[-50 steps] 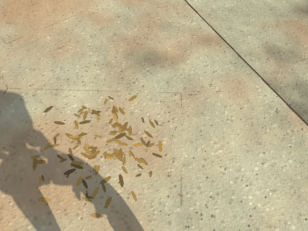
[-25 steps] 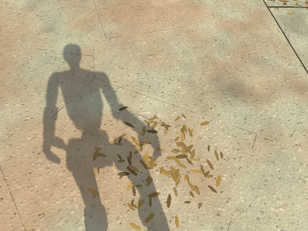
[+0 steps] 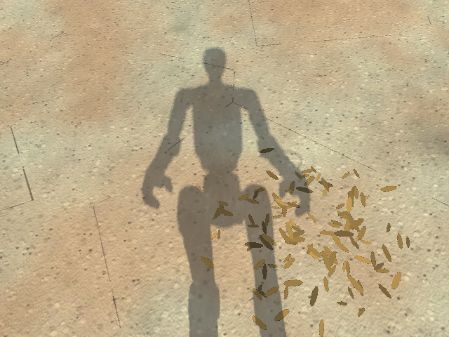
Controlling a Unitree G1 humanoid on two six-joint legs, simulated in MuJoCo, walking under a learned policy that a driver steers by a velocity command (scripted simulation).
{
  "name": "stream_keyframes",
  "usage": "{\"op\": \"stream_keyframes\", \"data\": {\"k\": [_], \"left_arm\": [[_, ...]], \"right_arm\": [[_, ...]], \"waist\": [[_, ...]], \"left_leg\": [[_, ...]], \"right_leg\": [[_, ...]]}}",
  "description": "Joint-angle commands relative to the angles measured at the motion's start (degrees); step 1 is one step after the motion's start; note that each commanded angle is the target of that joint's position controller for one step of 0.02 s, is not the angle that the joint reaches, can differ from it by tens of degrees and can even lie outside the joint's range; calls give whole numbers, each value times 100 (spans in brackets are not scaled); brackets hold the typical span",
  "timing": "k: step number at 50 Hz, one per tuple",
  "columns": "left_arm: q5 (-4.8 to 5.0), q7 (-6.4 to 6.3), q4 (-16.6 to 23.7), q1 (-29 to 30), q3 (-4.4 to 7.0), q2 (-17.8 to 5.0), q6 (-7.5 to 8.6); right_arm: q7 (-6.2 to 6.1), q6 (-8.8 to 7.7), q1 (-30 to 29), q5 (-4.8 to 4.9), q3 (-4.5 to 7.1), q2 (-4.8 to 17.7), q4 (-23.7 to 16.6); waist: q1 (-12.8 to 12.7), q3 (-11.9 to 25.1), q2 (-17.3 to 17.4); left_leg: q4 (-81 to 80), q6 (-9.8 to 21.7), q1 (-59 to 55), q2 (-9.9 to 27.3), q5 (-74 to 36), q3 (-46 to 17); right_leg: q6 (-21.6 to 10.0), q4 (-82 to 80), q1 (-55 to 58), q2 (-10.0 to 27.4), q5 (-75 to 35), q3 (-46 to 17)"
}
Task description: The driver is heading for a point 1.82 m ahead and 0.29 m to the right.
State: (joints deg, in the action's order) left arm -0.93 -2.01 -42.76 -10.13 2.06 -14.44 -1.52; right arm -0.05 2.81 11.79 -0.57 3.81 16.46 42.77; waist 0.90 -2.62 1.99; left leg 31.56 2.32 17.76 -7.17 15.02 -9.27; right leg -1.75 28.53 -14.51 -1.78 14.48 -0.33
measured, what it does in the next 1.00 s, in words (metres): steps on the spot: left foot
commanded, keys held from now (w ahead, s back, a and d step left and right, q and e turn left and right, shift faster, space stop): no key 0.96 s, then w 0.04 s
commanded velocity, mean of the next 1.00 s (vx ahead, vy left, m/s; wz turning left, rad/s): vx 0.00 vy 0.00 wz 0.06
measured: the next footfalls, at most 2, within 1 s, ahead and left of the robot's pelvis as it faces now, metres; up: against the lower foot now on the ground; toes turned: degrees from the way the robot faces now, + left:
left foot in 0.28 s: +0.00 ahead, +0.11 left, +0.00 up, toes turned -3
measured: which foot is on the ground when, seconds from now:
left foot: up 0.00-0.26, down 0.28-1.00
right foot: down 0.00-1.00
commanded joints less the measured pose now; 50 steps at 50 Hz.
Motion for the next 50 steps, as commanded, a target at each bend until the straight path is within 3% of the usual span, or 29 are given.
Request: {"op": "stream_keyframes", "data": {"k": [1, 2, 3, 4, 6, 10, 12, 13, 14, 15, 16, 17, 20, 24, 33, 48, 50], "left_arm": [[-76, 5, 361, -138, 212, -1102, 130], [-32, 43, 367, 1, 121, -808, 153], [-5, 56, 367, 245, 73, -647, 164], [-14, 45, 369, 369, 54, -607, 172], [-7, 26, 269, 251, 56, -627, 177], [-16, 79, 15, -132, 93, -724, 130], [12, 89, -79, -87, 118, -779, 85], [13, 88, -116, -140, 114, -738, 95], [21, 111, -88, -184, 91, -644, 132], [69, 139, -84, -306, 60, -497, 153], [41, 124, -226, -157, 47, -503, 130], [19, 111, -291, -33, 66, -556, 112], [7, 129, -491, -86, 87, -589, 116], [24, 113, -844, -170, 60, -521, 130], [23, 80, -1463, -321, 2, -445, 127], [28, 16, -2046, -600, -116, -243, 128], [9, 20, -2074, -651, -105, -242, 111]], "right_arm": [[-65, -50, 126, -64, 123, 619, -328], [-47, -29, 167, -48, 159, 679, -245], [-20, -18, 206, -31, 153, 602, -140], [6, -8, 257, -34, 141, 548, -75], [43, 5, 293, -38, 76, 419, 34], [-12, 27, -3, 50, -58, 226, 117], [-60, -6, 180, 55, -94, 199, 286], [-89, -53, 167, 1, -95, 292, 334], [-125, -122, 149, -82, -76, 516, 340], [-129, -155, -120, -57, -30, 778, 386], [-92, -187, -210, -16, -93, 506, 432], [-84, -222, -224, -23, -144, 370, 480], [-161, -274, -38, -9, -169, 413, 766], [-175, -289, -2, -4, -202, 380, 1024], [-200, -320, 68, 5, -261, 328, 1524], [-229, -335, 406, 12, -369, 74, 2039], [-229, -309, 531, 1, -329, 159, 2084]], "waist": [[-103, 510, -1332], [7, 355, -963], [113, 212, -827], [156, 210, -966], [78, 297, -1105], [-201, 481, -1186], [-40, 472, -1093], [-46, 487, -950], [-126, 622, -598], [-418, 435, 139], [-257, 353, 169], [-189, 180, 164], [-165, 145, 245], [-154, 70, 11], [-154, -15, -176], [-152, -52, -170], [-123, 15, -60]], "left_leg": [[1463, -98, 425, 40, 1802, 144], [1904, -128, 352, 101, 1625, 34], [2075, -190, 294, 166, 1313, 30], [2091, -250, 278, 172, 1101, 94], [1676, -390, 239, 202, 1075, 293], [169, -410, -245, 380, 982, 740], [-1132, -309, -843, 405, -105, 871], [-1534, -238, -1296, 589, -752, 589], [-1461, -150, -1730, 1047, -1187, 74], [-1158, 42, -1302, 1351, -1608, -230], [-1179, 119, -876, 1374, -1215, -226], [-1258, 80, -697, 1283, -936, -175], [-1371, 27, -743, 1157, -968, -85], [-1442, 55, -819, 1156, -801, -65], [-1574, 112, -759, 1140, -590, -46], [-1515, 116, -743, 1090, -812, 56], [-1609, 215, -695, 993, 535, 9]], "right_leg": [[-1222, -1444, 398, 2409, -1643, -2445], [-1281, -1431, 240, 2131, -1710, -2104], [-1113, -1378, 145, 1783, -1678, -1637], [-928, -1308, 237, 1488, -1842, -1277], [-842, -1074, 628, 1234, -2527, -899], [-884, -732, 1087, 1237, -2882, -934], [-686, -547, 937, 1136, -2810, -900], [-476, -537, 648, 1114, -2537, -944], [-260, -499, 300, 1019, -1983, -899], [-119, -731, 270, 572, -1036, -522], [-41, -852, 655, 469, -575, -421], [-24, -826, 733, 481, -601, -433], [-77, -792, 820, 594, -1064, -481], [-20, -932, 739, 594, -908, -485], [28, -1018, 727, 623, -822, -501], [23, -942, 671, 654, -902, -491], [-22, -748, 596, 435, 163, -328]]}}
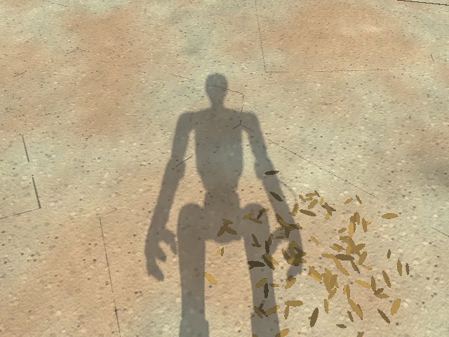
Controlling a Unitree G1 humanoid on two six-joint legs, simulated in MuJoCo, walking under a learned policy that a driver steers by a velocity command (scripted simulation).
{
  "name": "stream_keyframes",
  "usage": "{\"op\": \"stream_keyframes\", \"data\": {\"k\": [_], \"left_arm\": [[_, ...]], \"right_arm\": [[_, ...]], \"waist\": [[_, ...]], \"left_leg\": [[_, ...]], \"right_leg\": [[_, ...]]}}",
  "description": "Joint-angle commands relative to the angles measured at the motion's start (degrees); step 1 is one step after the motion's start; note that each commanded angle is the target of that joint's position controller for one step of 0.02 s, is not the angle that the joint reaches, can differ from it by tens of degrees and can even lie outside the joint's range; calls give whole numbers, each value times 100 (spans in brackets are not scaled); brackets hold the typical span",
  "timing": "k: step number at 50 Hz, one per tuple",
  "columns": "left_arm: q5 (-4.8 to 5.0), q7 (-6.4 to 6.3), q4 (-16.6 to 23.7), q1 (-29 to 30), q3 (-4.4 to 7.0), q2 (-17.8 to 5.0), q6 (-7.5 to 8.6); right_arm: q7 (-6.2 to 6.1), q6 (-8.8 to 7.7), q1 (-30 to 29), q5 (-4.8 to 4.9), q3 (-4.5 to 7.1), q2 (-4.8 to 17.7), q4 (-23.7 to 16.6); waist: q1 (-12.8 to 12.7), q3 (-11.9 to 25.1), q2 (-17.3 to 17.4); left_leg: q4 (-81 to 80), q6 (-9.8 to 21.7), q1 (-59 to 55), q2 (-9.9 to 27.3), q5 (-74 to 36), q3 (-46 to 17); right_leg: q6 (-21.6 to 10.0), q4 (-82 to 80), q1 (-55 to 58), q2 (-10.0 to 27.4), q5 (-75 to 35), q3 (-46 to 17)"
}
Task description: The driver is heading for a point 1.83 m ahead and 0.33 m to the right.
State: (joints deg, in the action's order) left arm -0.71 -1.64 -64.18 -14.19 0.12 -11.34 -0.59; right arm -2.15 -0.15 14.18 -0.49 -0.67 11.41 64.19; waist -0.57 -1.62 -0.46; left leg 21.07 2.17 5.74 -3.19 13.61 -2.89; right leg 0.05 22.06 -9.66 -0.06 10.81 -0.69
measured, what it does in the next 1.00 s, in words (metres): walks ahead: left foot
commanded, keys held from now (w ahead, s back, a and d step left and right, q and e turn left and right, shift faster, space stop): w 1.00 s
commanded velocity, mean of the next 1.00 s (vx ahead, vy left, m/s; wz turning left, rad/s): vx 0.40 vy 0.00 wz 0.00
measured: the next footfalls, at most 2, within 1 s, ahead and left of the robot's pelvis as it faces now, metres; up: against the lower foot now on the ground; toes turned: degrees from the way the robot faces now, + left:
left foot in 0.70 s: +0.44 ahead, +0.02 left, +0.00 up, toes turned +4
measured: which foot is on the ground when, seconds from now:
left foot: down 0.00-0.24, up 0.26-0.68, down 0.70-1.00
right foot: down 0.00-0.70, up 0.72-1.00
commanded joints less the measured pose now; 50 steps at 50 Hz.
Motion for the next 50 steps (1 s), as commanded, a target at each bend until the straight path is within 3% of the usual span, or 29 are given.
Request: {"op": "stream_keyframes", "data": {"k": [1, 2, 4, 6, 9, 11, 12, 13, 14, 15, 16, 17, 19, 22, 26, 29, 32, 33, 34, 35, 36, 37, 38, 39, 40, 41, 43, 45, 50], "left_arm": [[-32, -5, 106, -226, 115, -576, -1], [-70, 22, 171, -138, 126, -567, -16], [-158, 89, 373, 131, 79, -308, 23], [-170, 132, 551, 300, 90, -323, 148], [-85, 215, 668, 134, 146, -380, 337], [-14, 197, 341, -816, 184, -264, 411], [-41, 148, 148, -1438, 262, -459, 447], [-87, 100, 46, -2215, 417, -1083, 478], [-33, 113, -114, -2427, 459, -1215, 409], [-52, 126, 89, -1793, 374, -892, 405], [-52, 152, 275, -1331, 332, -738, 460], [-45, 154, 377, -1090, 301, -654, 515], [-34, 134, 323, -1185, 222, -457, 609], [-7, 112, 112, -1718, 158, -390, 656], [-25, 78, 86, -1828, 86, -353, 653], [-34, 43, 35, -1908, 82, -456, 667], [-31, 17, 47, -1678, 121, -633, 698], [-40, 8, 69, -1572, 145, -701, 683], [-13, 15, 106, -1420, 167, -763, 652], [12, 51, 199, -1398, 140, -667, 645], [99, 123, 341, -1863, 37, -17, 621], [62, 146, 310, -1865, 184, -417, 583], [-5, 143, 512, -1294, 230, -541, 572], [-44, 169, 618, -897, 234, -514, 602], [-58, 181, 622, -807, 242, -399, 580], [-132, 206, 613, -889, 237, -307, 509], [-162, 266, 621, -955, 222, -123, 385], [-167, 294, 796, -563, 242, -178, 302], [-92, 342, 1320, 846, 217, -232, 289]], "right_arm": [[-16, 22, 347, -8, 180, 795, -65], [-2, 58, 447, -24, 230, 875, -76], [9, 73, 833, -36, 320, 983, -18], [22, 12, 895, -72, 360, 922, -30], [57, -119, 684, -70, 425, 961, -121], [84, -162, 266, 1, 422, 835, -266], [99, -221, 109, -34, 374, 642, -385], [160, -297, -7, 2, 235, 154, -614], [198, -318, -123, -168, 336, 572, -735], [255, -333, -190, -223, 362, 635, -725], [320, -370, -124, -180, 322, 456, -663], [365, -402, -44, -144, 311, 373, -617], [414, -360, -39, -182, 340, 426, -600], [414, -264, -406, -161, 338, 362, -768], [417, -227, -1509, -103, 237, 208, -1233], [397, -230, -1923, -47, 172, 172, -1439], [294, -269, -1288, -44, 272, 452, -1359], [253, -309, -601, -34, 350, 596, -1155], [207, -355, 293, -43, 433, 705, -864], [146, -385, 1114, -159, 551, 1007, -664], [143, -378, 1497, -289, 671, 1506, -657], [233, -321, 1155, -87, 678, 1401, -654], [249, -328, 423, 17, 601, 1095, -771], [278, -384, 33, 29, 501, 678, -845], [272, -447, -94, -14, 432, 458, -819], [241, -504, -14, -26, 368, 294, -725], [208, -606, 300, -35, 337, 303, -570], [198, -653, 561, -26, 357, 491, -486], [203, -625, 1094, -4, 304, 503, -434]], "waist": [[52, -176, 337], [119, -418, 465], [294, -839, 877], [313, -965, 868], [80, -804, 758], [-416, -639, 501], [-641, -489, -36], [-869, -88, -1523], [-722, -320, -1354], [-362, -765, -540], [-164, -865, -248], [-24, -782, -193], [37, -563, -273], [-5, -416, -393], [-156, -654, -450], [-209, -705, -562], [199, -290, -621], [496, 74, -624], [888, 502, -558], [1171, 969, -288], [825, 1567, 873], [713, 1649, 680], [409, 623, 415], [315, 55, 110], [103, -190, -26], [-68, -234, 16], [-197, -198, 130], [-208, -303, 203], [116, -485, 269]], "left_leg": [[-578, 371, 620, 582, 1725, -753], [-716, 540, 732, 710, 2646, -1039], [-1213, 959, 635, 1392, 3600, -2005], [-1440, 1230, 560, 1836, 3152, -2453], [-1155, 1137, 538, 1672, 2190, -1929], [-508, 839, 1577, 1136, 1753, -1193], [401, 652, 2298, 761, 1416, -709], [2369, 347, 3181, -6, 1348, 305], [3512, 354, 3696, -22, 1767, 323], [4090, 419, 3826, 363, 1263, 88], [4187, 404, 3729, 552, 702, 37], [4101, 346, 3544, 680, 293, 70], [4009, 206, 3398, 718, -90, 278], [3914, 68, 3638, 634, -262, 586], [2677, -10, 3466, 456, -655, 941], [1645, 145, 2805, 250, -882, 1170], [1310, 501, 1768, -51, -695, 1181], [1201, 624, 1158, -157, -595, 1104], [776, 746, 177, -147, -813, 1032], [617, 951, -1078, 587, -213, 252], [311, 1591, -2340, 2314, 486, -2400], [-583, 1978, -2209, 2584, 1096, -3977], [-821, 1753, -1337, 2403, 1613, -3085], [-1075, 1577, -465, 2161, 1197, -2404], [-1202, 1372, 96, 1901, 570, -1862], [-1252, 1236, 492, 1697, -47, -1421], [-1301, 1163, 693, 1507, -859, -898], [-1413, 1137, 654, 1396, -1197, -559], [-1483, 898, 214, 1121, -2113, -59]], "right_leg": [[-270, 200, -122, 68, 1337, -134], [-321, 489, -579, -66, 1912, -49], [-323, 1351, -1415, -208, 1749, 316], [-368, 1954, -1802, 68, 1409, 270], [-462, 1413, -1403, 148, 1349, 306], [-485, 298, 490, -204, 660, 587], [-509, -114, 1508, 137, 887, -25], [-865, -1258, 2241, 1566, 2637, -2394], [-1215, -1597, 1863, 2207, 3170, -3592], [-1225, -1546, 1354, 2090, 3096, -3232], [-1144, -1554, 1024, 1837, 2464, -2680], [-1039, -1610, 934, 1586, 1708, -2146], [-924, -1547, 1066, 1260, 165, -1358], [-906, -1266, 1349, 1098, -1994, -708], [-882, -1332, 1031, 899, -2878, -300], [-872, -1338, 995, 954, -3524, -157], [-786, -479, 1333, 1118, -5493, -15], [-756, 287, 1449, 1125, -5890, 16], [-709, 1333, 1239, 1050, -5581, 96], [-681, 2746, 307, 848, -4005, 190], [-510, 5013, -1449, -73, 443, 460], [-588, 5937, -2319, -413, 1706, -221], [-658, 5833, -2731, 29, 1132, -304], [-657, 5506, -2627, 227, 723, -252], [-631, 5182, -2339, 392, 545, -255], [-554, 4901, -2003, 491, 509, -255], [-431, 4561, -1806, 539, 471, -148], [-329, 4197, -2152, 621, 198, 0], [-143, 2613, -2696, 612, -851, 366]]}}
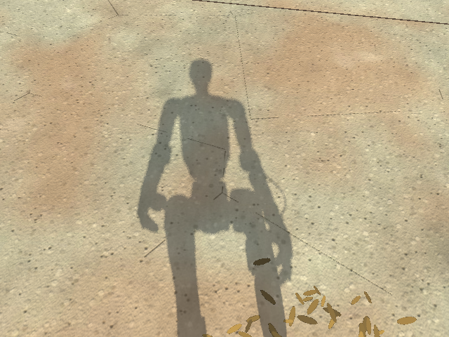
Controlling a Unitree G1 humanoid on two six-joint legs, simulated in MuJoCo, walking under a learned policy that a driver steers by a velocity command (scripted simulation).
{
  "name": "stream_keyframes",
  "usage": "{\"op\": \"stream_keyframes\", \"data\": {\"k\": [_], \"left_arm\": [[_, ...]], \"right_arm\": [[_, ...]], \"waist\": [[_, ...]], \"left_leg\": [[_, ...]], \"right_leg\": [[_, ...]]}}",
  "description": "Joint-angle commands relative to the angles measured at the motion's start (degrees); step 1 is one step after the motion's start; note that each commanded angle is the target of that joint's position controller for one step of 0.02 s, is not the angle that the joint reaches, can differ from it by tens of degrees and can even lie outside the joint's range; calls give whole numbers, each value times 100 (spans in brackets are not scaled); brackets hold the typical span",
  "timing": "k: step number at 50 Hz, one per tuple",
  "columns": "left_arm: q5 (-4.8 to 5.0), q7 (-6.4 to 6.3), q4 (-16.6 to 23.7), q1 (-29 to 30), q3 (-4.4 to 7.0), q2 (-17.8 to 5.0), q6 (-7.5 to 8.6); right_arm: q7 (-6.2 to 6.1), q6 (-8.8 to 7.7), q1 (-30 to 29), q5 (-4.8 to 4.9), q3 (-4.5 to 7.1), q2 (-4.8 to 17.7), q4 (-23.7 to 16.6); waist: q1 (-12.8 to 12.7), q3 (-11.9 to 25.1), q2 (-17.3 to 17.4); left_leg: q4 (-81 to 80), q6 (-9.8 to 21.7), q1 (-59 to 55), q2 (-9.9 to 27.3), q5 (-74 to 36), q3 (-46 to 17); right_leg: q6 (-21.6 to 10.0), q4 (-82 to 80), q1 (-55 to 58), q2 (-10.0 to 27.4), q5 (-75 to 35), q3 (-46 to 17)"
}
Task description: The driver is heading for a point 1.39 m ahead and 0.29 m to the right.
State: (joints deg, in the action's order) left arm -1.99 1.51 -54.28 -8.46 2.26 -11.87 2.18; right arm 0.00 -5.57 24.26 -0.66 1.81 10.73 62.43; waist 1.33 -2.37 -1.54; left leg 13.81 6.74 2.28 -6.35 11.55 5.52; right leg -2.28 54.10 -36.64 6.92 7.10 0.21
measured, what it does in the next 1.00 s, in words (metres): walks ahead: right foot, then left foot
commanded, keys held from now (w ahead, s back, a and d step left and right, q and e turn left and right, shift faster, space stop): w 0.98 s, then w+e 0.02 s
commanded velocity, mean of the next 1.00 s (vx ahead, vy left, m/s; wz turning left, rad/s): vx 0.50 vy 0.00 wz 0.00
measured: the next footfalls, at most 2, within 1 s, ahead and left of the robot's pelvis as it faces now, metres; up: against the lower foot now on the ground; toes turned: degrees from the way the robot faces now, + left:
right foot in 0.24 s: +0.32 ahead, -0.11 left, +0.00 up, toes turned -4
left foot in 0.78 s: +0.62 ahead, +0.07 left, +0.00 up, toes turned +5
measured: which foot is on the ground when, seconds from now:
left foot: down 0.00-0.26, up 0.28-0.76, down 0.78-1.00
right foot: up 0.00-0.22, down 0.24-0.80, up 0.82-1.00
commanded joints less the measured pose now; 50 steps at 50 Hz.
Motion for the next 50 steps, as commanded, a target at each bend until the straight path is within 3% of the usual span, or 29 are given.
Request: {"op": "stream_keyframes", "data": {"k": [1, 5, 7, 9, 11, 12, 13, 14, 15, 16, 17, 18, 19, 21, 23, 28, 32, 34, 36, 37, 38, 39, 40, 41, 42, 43, 44, 46, 50], "left_arm": [[58, 32, 403, 488, -21, -138, 21], [87, 18, 633, 1127, -53, -152, 51], [82, 6, 730, 1252, -35, -220, 91], [79, -30, 685, 929, 17, -322, 145], [58, -119, 247, -442, 149, -527, 224], [-55, -181, -31, -1429, 260, -800, 277], [-206, -219, -99, -2160, 444, -1479, 275], [-4, -134, -118, -1900, 434, -1314, 176], [122, -112, -28, -1177, 365, -1068, 159], [133, -85, 53, -732, 264, -670, 195], [113, -88, 25, -573, 196, -438, 239], [126, -115, -72, -590, 132, -252, 277], [116, -130, -153, -707, 105, -198, 320], [126, -144, -297, -1038, 128, -359, 405], [127, -144, -354, -1235, 148, -507, 428], [137, -143, -448, -1722, 88, -471, 415], [104, -193, -597, -2160, 82, -528, 397], [64, -234, -653, -2225, 92, -567, 372], [39, -271, -654, -2074, 114, -640, 355], [30, -281, -649, -1988, 131, -697, 346], [46, -273, -641, -1890, 138, -725, 321], [91, -260, -568, -1836, 107, -653, 319], [287, -202, -347, -2137, -1, -219, 322], [287, -175, -405, -2385, 95, -376, 316], [170, -186, -314, -1872, 164, -593, 280], [126, -155, -194, -1426, 142, -491, 312], [113, -137, -183, -1299, 137, -364, 300], [-22, -74, -233, -1451, 125, -195, 151], [-21, 6, -28, -954, 135, -185, -9]], "right_arm": [[-18, -82, 212, 14, 47, 570, -232], [-73, -60, 663, -24, 35, 615, -100], [-109, -37, 710, -72, 44, 660, -58], [-142, -31, 529, -94, 68, 750, -75], [-138, -4, 348, -84, 97, 846, -96], [-122, -13, 263, -27, 69, 780, -193], [-42, -16, 794, 215, -52, 201, -388], [-37, -3, 779, 124, 79, 564, -301], [-41, 18, 213, 30, 141, 687, -473], [-13, -14, -163, -6, 129, 618, -585], [3, 14, -274, -30, 139, 508, -593], [29, 94, -209, -120, 134, 419, -596], [68, 171, -88, -157, 117, 284, -547], [119, 263, -201, -175, 124, 240, -618], [144, 315, -692, -173, 132, 296, -813], [170, 302, -1963, -86, 65, 265, -1259], [154, 273, -2589, -60, 28, 285, -1476], [145, 237, -2727, -65, 48, 357, -1573], [120, 182, -2489, -65, 90, 433, -1548], [85, 151, -2067, -71, 137, 507, -1421], [41, 102, -1260, -89, 205, 595, -1149], [-18, 40, -261, -188, 310, 844, -846], [-69, 22, 517, -327, 463, 1442, -766], [5, 128, 356, -155, 502, 1519, -753], [32, 168, -328, -21, 439, 1255, -851], [54, 135, -775, 0, 329, 848, -929], [54, 96, -986, -25, 255, 601, -915], [6, 12, -888, -16, 164, 356, -752], [-17, -101, -381, -5, 210, 657, -560]], "waist": [[0, -395, 414], [230, -373, 514], [204, -383, 538], [-43, -223, 595], [-635, 456, 558], [-1020, 1001, 419], [-916, 1936, -740], [-812, 2086, -573], [-520, 1019, -232], [-406, 431, 18], [-221, 89, 61], [-44, -42, -34], [39, -19, -88], [104, -34, -96], [68, -165, -107], [-235, -329, -172], [-453, -361, -234], [-437, -397, -244], [-240, -285, -270], [-50, -64, -312], [299, 339, -210], [666, 910, -39], [688, 1732, 931], [498, 2074, 1372], [249, 1168, 684], [165, 500, 372], [-33, 147, 271], [-289, 27, 438], [-334, -88, 433]], "left_leg": [[-724, 385, 444, 1417, -2130, -832], [-515, 371, -404, 1586, -2765, -792], [-288, 421, -845, 1752, -3232, -801], [248, 351, -1021, 1827, -4471, -695], [1768, 197, -882, 1678, -5250, -519], [3048, 110, 101, 1499, -4044, -412], [5388, -184, 2133, 671, -915, -18], [6384, -143, 3017, 197, 1740, -657], [6440, -91, 3452, 622, 1245, -876], [6110, -92, 3408, 836, 803, -867], [5742, -104, 3176, 1009, 584, -844], [5448, -167, 2873, 1113, 476, -830], [5300, -225, 2667, 1132, 412, -784], [5101, -322, 2770, 1155, 250, -646], [4730, -424, 3175, 1252, -130, -533], [3096, -562, 3387, 1192, -1041, -226], [2284, -437, 3363, 1003, -1143, -71], [2052, -303, 3382, 947, -857, -92], [1793, -115, 2895, 763, -412, -33], [1677, -9, 2322, 579, -201, 32], [1327, 120, 1392, 395, -333, 125], [1256, 328, -73, 784, -442, -292], [1047, 848, -1747, 2433, 174, -2532], [248, 1334, -2058, 3097, 174, -4510], [179, 1152, -1307, 2835, 561, -3694], [-46, 992, -450, 2600, 395, -2964], [-264, 740, 159, 2299, 82, -2413], [-448, 499, 740, 1928, -558, -1722], [-685, 537, 669, 1798, -1215, -1183]], "right_leg": [[96, -924, 68, -153, -636, 355], [-16, -1745, 49, -375, -750, 523], [-151, -1990, 46, -449, -465, 512], [-353, -2235, 631, -671, 26, 577], [-603, -2722, 2205, -995, 71, 676], [-826, -2789, 3702, -449, 43, 122], [-1583, -2925, 5608, 1394, 505, -2478], [-1865, -3715, 5570, 1731, 665, -3998], [-1646, -3870, 4669, 1473, 1086, -3061], [-1463, -4139, 3822, 1244, 867, -2396], [-1224, -4327, 3231, 959, 493, -1852], [-1041, -4442, 2797, 715, 134, -1423], [-974, -4497, 2631, 597, -122, -1160], [-1002, -4561, 2601, 489, -744, -860], [-1009, -4700, 2675, 420, -899, -653], [-860, -4737, 3046, 199, -1625, -255], [-872, -4588, 3781, 373, -2037, -214], [-891, -4390, 4189, 542, -2406, -237], [-807, -3932, 4374, 609, -3424, -137], [-736, -3432, 4381, 585, -4169, -73], [-644, -2515, 4256, 436, -4453, 66], [-538, -1276, 3402, 217, -3501, 210], [-297, 798, 1641, -453, -838, 572], [-273, 2104, 520, -1166, 2290, 59], [-338, 2315, 58, -711, 1838, -306], [-333, 2052, 22, -502, 1384, -295], [-321, 1642, 246, -307, 1103, -274], [-200, 1180, 737, -163, 907, -230], [-13, 702, 277, -84, 376, -30]]}}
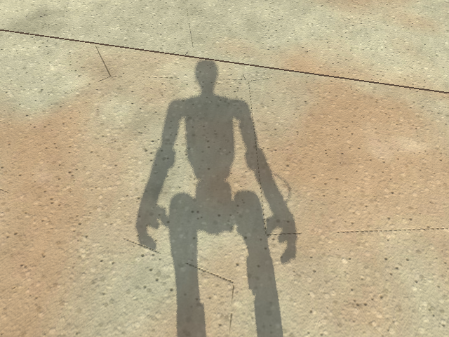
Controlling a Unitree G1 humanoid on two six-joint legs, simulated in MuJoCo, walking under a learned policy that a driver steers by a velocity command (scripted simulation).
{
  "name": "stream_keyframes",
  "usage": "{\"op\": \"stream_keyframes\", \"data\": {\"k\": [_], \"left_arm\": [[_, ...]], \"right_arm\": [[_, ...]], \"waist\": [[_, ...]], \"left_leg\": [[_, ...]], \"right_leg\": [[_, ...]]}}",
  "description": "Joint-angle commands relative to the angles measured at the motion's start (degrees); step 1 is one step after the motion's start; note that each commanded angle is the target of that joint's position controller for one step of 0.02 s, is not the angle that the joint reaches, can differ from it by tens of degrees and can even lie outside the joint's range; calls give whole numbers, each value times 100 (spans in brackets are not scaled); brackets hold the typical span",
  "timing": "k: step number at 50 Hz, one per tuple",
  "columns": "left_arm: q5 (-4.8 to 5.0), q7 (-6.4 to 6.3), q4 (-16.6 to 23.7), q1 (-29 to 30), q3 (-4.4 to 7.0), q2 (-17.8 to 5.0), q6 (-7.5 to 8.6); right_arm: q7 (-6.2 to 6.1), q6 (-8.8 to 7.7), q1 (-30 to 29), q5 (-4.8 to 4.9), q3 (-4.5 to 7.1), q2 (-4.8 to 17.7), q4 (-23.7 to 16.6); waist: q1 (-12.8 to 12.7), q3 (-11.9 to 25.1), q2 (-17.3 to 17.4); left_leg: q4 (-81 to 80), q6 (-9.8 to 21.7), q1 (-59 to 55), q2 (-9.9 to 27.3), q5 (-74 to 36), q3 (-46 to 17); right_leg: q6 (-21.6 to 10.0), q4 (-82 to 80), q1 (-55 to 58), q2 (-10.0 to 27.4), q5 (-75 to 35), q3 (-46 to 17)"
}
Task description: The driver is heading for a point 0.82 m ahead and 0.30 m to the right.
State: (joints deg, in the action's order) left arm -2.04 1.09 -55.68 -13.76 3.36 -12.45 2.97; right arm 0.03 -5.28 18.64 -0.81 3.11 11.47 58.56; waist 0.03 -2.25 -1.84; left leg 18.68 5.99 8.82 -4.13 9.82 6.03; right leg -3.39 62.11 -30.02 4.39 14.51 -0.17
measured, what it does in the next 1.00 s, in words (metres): walks ahead, turning right: right foot, then left foot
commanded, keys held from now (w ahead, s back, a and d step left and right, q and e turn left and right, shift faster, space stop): w+e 1.00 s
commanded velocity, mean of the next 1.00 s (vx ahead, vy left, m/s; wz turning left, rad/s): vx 0.50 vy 0.00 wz -0.47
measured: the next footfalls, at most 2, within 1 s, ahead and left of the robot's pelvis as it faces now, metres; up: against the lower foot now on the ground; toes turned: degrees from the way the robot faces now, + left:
right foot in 0.34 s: +0.33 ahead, -0.12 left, +0.00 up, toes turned -13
left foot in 0.88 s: +0.69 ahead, -0.06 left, +0.00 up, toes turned -29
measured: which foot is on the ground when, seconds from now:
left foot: down 0.00-0.36, up 0.38-0.86, down 0.88-1.00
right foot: up 0.00-0.32, down 0.34-0.90, up 0.92-1.00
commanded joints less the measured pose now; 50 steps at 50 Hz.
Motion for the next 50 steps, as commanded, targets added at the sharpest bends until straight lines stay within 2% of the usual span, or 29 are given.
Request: {"op": "stream_keyframes", "data": {"k": [1, 6, 11, 14, 15, 16, 17, 18, 19, 20, 21, 22, 23, 24, 25, 28, 33, 38, 40, 41, 42, 43, 44, 45, 46, 47, 48, 49, 50], "left_arm": [[2, 59, 192, -180, 22, -148, -107], [87, 96, 554, 826, -52, -78, -80], [52, 116, 859, 1477, -107, -63, -40], [26, 85, 840, 1132, -33, -186, -18], [20, 63, 733, 718, 22, -277, -7], [6, 51, 542, 84, 100, -400, 19], [-71, 22, 313, -749, 228, -667, 50], [-128, -57, 323, -1316, 428, -1313, 32], [22, -25, 368, -1047, 459, -1499, -44], [145, -35, 352, -767, 426, -1363, -91], [160, -54, 388, -463, 352, -1057, -89], [151, -69, 428, -210, 285, -817, -75], [193, -104, 438, -84, 235, -678, -41], [207, -119, 457, -59, 207, -643, 6], [220, -118, 447, -161, 211, -699, 64], [221, -111, 435, -480, 266, -963, 120], [208, -107, 455, -1094, 270, -994, 67], [129, -171, 515, -1440, 278, -1074, 35], [103, -217, 594, -1333, 300, -1166, 38], [97, -230, 662, -1147, 316, -1234, 44], [90, -217, 739, -931, 334, -1312, 61], [118, -168, 779, -804, 340, -1353, 94], [179, -101, 867, -788, 286, -1154, 146], [363, -94, 1087, -1127, 149, -560, 163], [252, -111, 1156, -1514, 167, -803, 114], [110, -136, 977, -1338, 193, -996, 12], [63, -69, 988, -945, 175, -944, -19], [56, -16, 1030, -807, 162, -830, -53], [-14, 42, 1079, -727, 162, -801, -117]], "right_arm": [[-23, -134, 279, -2, 77, 591, -157], [-56, -155, 639, -11, 19, 509, -88], [-161, -139, 1039, -50, 10, 547, 72], [-239, -86, 899, -67, 54, 752, 58], [-251, -45, 838, -83, 78, 836, 41], [-246, 7, 789, -80, 101, 911, 1], [-226, 26, 654, -41, 106, 943, -120], [-142, -6, 662, 106, 34, 600, -471], [-64, -59, 504, 81, 72, 627, -744], [-27, -101, -63, -3, 86, 723, -884], [-5, -165, -236, 28, 63, 696, -966], [-14, -156, -206, 1, 74, 658, -932], [-21, -61, -163, -109, 74, 633, -954], [1, 58, -47, -182, 60, 556, -948], [22, 154, -63, -213, 59, 530, -990], [60, 286, -579, -207, 51, 527, -1254], [95, 309, -1713, -158, 20, 599, -1712], [139, 226, -2490, -98, -64, 645, -2100], [134, 171, -2407, -72, -60, 751, -2174], [117, 143, -2121, -59, -40, 832, -2127], [75, 111, -1627, -46, 7, 957, -1994], [11, 55, -872, -47, 76, 1104, -1774], [-78, -17, -46, -138, 160, 1386, -1663], [-157, 6, 468, -295, 263, 1897, -1725], [-114, 106, 154, -217, 298, 1922, -1722], [-89, 155, -310, -159, 183, 1321, -1840], [-69, 156, -586, -115, 78, 903, -1856], [-67, 145, -685, -133, 35, 790, -1826], [-81, 106, -592, -118, 22, 781, -1731]], "waist": [[-148, -173, 464], [89, -367, 505], [266, -462, 505], [15, -155, 674], [-164, 100, 736], [-413, 456, 747], [-824, 875, 586], [-917, 1530, -384], [-595, 1836, -812], [-526, 1131, -129], [-376, 550, 142], [-122, 190, 432], [61, 64, 400], [164, 130, 268], [187, 169, 217], [103, 81, 76], [-337, 4, -128], [-588, -27, -208], [-464, -11, -278], [-284, 36, -320], [-43, 209, -336], [314, 591, -138], [669, 1232, 239], [630, 2020, 1283], [204, 2173, 1952], [67, 1242, 945], [92, 582, 364], [5, 321, 438], [-37, 174, 691]], "left_leg": [[-1238, 576, -54, 1559, -1060, -1106], [-1308, 304, -393, 1447, -1654, -397], [-980, 229, -1296, 1699, -2710, 60], [26, 148, -1735, 1813, -5016, 344], [722, 133, -1791, 1826, -5650, 428], [1688, 91, -1648, 1807, -5612, 501], [3031, -41, -780, 1711, -4624, 594], [5264, -309, 1157, 1108, -1793, 754], [6556, -429, 2694, 48, 2027, -243], [6489, -353, 3279, 545, 1478, -868], [6039, -356, 3248, 762, 1002, -822], [5505, -392, 2961, 933, 820, -811], [5153, -492, 2642, 1027, 781, -814], [4913, -584, 2373, 1068, 754, -810], [4763, -666, 2315, 1052, 752, -748], [4089, -869, 2592, 1065, 272, -603], [2857, -944, 3148, 930, -658, -609], [1928, -825, 3140, 642, -737, -628], [1507, -709, 2675, 554, -593, -719], [1265, -629, 2135, 476, -423, -727], [1109, -530, 1323, 319, -183, -675], [799, -413, 297, 235, -262, -603], [651, -191, -1052, 928, 120, -1230], [386, 195, -2522, 2546, 877, -3291], [-200, 619, -2410, 3063, 1093, -5131], [-241, 574, -1575, 2858, 1720, -4453], [-396, 462, -795, 2501, 1511, -3484], [-570, 303, -362, 2222, 989, -2782], [-667, 246, -101, 2053, 435, -2280]], "right_leg": [[127, -286, -586, 195, -570, 9], [102, -1655, -743, 9, -1480, 122], [-167, -2576, -668, -174, -1341, 562], [-489, -2786, -20, -586, -557, 889], [-630, -2842, 421, -795, -278, 984], [-780, -3102, 1137, -967, -251, 992], [-1036, -3446, 2431, -762, -371, 509], [-1721, -3609, 4077, 795, -87, -1779], [-2311, -4437, 4692, 1676, -789, -4294], [-2082, -4518, 4208, 1421, -615, -3405], [-1832, -4686, 3439, 1254, -822, -2773], [-1558, -4834, 2790, 954, -1238, -2301], [-1400, -4907, 2326, 676, -1657, -1925], [-1341, -4950, 2103, 505, -1877, -1670], [-1353, -4957, 2019, 415, -2176, -1576], [-1289, -5079, 1913, 214, -2302, -1423], [-1019, -4987, 2546, 120, -2345, -1625], [-1000, -4585, 3194, 232, -2871, -1916], [-872, -4362, 3225, 313, -3078, -2080], [-750, -4202, 3053, 304, -3265, -2096], [-613, -3828, 2803, 220, -3793, -2065], [-480, -2990, 2599, -35, -4089, -1916], [-348, -1683, 1948, -409, -3220, -1654], [-162, 56, 491, -1113, -84, -958], [-175, 872, -364, -1181, 1724, -716], [-183, 1200, -615, -715, 1218, -714], [-136, 977, -549, -522, 768, -617], [-95, 714, -410, -364, 566, -555], [-44, 563, -326, -249, 500, -509]]}}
